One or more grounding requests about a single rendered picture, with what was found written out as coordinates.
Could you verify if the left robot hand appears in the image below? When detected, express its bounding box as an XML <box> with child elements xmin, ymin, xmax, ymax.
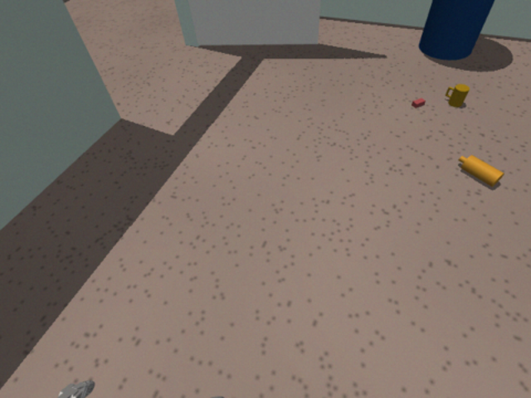
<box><xmin>57</xmin><ymin>381</ymin><xmax>95</xmax><ymax>398</ymax></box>

